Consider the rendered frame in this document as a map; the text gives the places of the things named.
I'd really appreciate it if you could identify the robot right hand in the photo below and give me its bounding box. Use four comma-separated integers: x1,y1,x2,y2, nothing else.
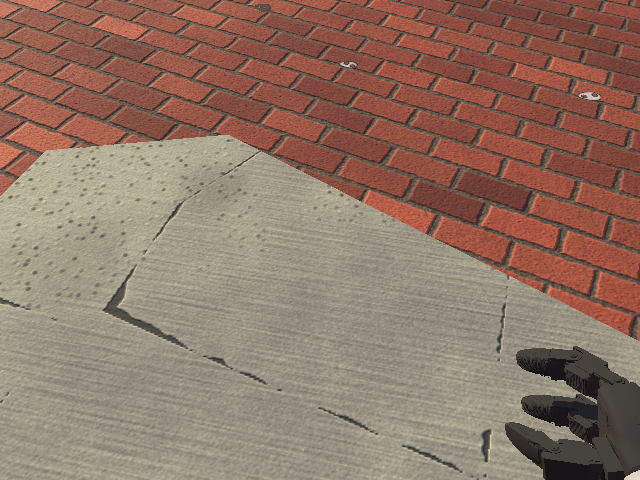
505,346,640,480

